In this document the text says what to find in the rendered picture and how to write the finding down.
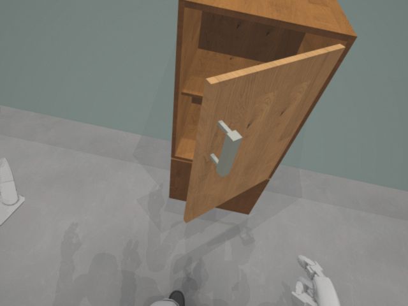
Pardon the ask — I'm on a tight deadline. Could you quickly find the cupboard door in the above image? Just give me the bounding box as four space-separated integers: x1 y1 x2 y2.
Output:
184 44 345 223

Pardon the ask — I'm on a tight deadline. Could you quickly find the left robot foot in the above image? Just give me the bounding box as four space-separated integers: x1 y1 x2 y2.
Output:
169 291 185 306

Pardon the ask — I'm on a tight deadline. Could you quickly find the handle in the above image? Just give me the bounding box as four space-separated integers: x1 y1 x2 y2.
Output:
210 120 242 177

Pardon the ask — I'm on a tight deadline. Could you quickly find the robot right hand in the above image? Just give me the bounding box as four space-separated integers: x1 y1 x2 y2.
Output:
291 255 340 306

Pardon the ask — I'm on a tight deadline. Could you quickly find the robot left hand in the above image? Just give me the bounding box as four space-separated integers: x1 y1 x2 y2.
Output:
0 106 25 226

